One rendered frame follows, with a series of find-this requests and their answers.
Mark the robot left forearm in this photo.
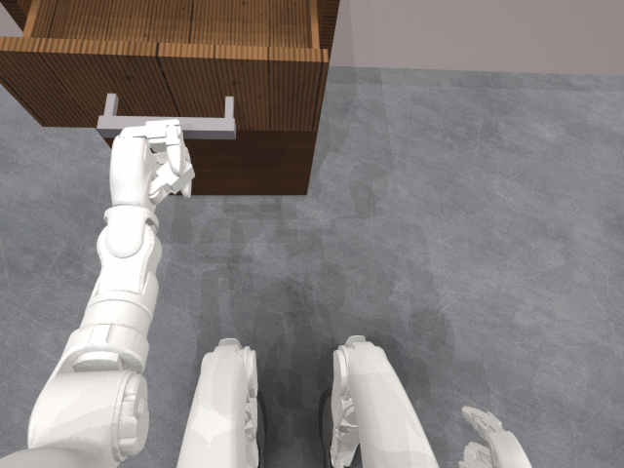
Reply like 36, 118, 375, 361
27, 205, 162, 449

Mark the left robot upper arm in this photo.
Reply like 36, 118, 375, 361
0, 370, 149, 468

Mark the right robot hand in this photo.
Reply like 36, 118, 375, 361
458, 406, 532, 468

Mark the robot left thigh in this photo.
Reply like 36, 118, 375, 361
176, 344, 257, 468

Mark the handle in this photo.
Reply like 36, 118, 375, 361
97, 94, 236, 139

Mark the cabinet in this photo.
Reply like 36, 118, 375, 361
0, 0, 340, 195

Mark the drawer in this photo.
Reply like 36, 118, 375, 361
0, 0, 329, 132

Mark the robot left foot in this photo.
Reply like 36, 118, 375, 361
247, 390, 267, 468

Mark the left robot hand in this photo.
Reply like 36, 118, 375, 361
109, 119, 195, 213

